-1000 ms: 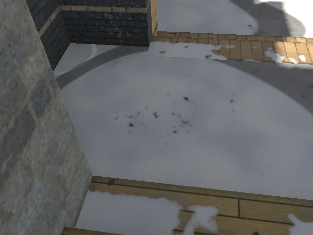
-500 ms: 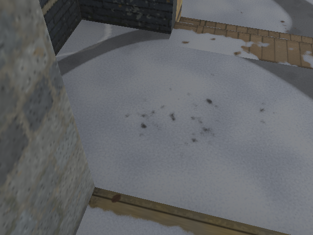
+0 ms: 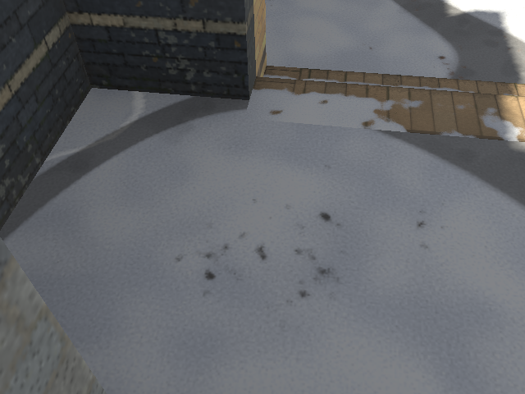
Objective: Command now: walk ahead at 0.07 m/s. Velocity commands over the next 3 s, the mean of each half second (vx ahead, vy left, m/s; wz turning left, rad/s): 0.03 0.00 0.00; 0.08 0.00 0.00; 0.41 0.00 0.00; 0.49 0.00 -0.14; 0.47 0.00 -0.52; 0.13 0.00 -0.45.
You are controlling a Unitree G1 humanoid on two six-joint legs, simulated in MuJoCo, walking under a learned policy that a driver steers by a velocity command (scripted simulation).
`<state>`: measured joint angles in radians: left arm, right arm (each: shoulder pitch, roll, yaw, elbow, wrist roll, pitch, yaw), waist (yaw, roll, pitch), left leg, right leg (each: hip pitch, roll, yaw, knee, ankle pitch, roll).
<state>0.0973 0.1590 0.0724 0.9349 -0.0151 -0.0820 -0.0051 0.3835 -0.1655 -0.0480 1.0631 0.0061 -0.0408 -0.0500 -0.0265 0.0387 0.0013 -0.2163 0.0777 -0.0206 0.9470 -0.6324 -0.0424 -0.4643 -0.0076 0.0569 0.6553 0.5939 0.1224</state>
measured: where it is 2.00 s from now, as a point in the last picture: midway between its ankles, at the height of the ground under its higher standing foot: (274, 370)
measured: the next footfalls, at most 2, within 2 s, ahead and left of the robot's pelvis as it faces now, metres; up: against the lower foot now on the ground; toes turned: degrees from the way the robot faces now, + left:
left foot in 0.10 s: -0.03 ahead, +0.09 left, +0.10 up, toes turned +4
right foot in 0.58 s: +0.21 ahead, -0.09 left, -0.05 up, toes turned +1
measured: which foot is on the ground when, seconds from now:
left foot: down 0.00-0.02, up 0.04-0.08, down 0.10-0.58, up 0.60-0.80, down 0.82-1.00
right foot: down 0.00-0.32, up 0.34-0.56, down 0.58-0.86, up 0.88-1.00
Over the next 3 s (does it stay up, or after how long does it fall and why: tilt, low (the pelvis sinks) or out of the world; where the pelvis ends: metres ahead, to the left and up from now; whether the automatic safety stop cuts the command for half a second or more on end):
stays up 1.09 -0.11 -0.24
